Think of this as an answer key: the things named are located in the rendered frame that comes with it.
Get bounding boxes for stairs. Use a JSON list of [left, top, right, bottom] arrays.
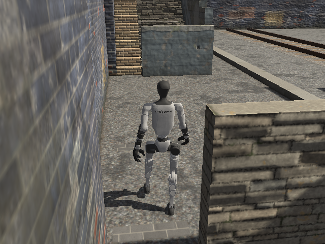
[[114, 0, 142, 76]]

